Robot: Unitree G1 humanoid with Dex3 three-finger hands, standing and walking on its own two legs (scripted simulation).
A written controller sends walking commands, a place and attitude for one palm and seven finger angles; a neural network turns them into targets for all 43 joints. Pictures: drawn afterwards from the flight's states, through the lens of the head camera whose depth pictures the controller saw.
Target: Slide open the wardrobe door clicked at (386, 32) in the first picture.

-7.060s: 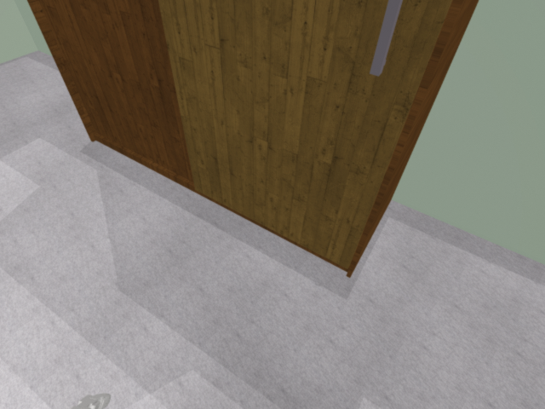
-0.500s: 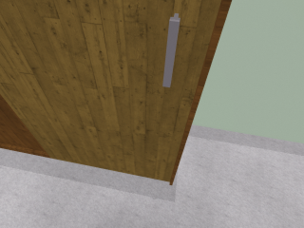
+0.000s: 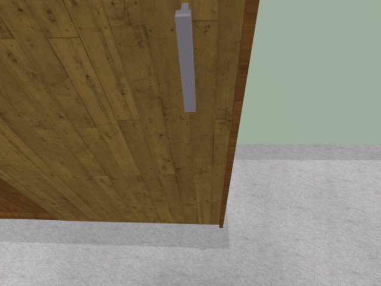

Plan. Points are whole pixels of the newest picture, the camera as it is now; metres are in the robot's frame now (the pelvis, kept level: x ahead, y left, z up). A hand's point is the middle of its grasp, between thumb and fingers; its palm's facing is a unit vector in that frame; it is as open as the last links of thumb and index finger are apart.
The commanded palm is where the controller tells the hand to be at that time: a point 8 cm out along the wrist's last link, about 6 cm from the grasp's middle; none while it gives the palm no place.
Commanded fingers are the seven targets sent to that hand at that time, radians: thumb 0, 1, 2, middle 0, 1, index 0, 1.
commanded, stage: shuffle to correct the standing spot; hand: right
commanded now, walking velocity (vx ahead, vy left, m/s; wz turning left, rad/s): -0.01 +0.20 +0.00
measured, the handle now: (187, 63) +0.46 +0.02 +0.23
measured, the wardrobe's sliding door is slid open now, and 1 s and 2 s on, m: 0.00 0.00 0.00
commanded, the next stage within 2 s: come to a stop and stand still in 0.62 s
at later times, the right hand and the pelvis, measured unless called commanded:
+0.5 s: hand out of the picture +0.07 -0.08 -0.16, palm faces +0.04 +0.97 -0.22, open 7.3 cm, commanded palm none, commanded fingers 0.00 -0.90 -0.90 0.20 0.30 0.20 0.30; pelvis +0.04 +0.11 +0.01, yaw -1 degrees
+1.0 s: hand out of the picture +0.02 +0.03 -0.16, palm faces +0.03 +0.97 -0.24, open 7.3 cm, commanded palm none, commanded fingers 0.00 -0.90 -0.90 0.20 0.30 0.20 0.30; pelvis +0.00 +0.22 +0.01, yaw +0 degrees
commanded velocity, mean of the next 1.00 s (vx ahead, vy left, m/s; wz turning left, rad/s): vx -0.04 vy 0.06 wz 0.00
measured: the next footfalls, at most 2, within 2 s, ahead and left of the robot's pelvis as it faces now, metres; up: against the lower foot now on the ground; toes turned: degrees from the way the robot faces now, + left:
left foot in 0.28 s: +0.10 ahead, +0.21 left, +0.00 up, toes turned +5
right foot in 0.58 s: +0.06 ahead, +0.05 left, +0.00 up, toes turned -8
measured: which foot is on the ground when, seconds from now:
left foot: up 0.00-0.26, down 0.28-0.58, up 0.60-0.92, down 0.94-1.00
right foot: down 0.00-0.28, up 0.30-0.56, down 0.58-0.96, up 0.98-1.00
